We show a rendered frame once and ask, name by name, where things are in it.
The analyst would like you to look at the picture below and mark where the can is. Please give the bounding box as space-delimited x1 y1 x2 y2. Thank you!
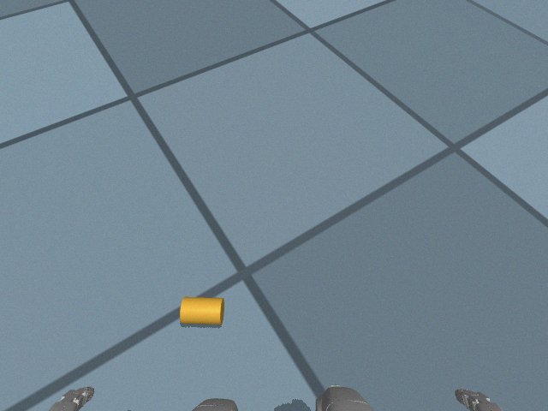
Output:
180 297 224 325

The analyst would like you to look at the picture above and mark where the left robot hand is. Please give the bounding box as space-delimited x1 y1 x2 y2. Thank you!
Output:
49 387 94 411

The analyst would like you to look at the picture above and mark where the right robot hand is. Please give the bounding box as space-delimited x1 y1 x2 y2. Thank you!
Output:
455 389 503 411

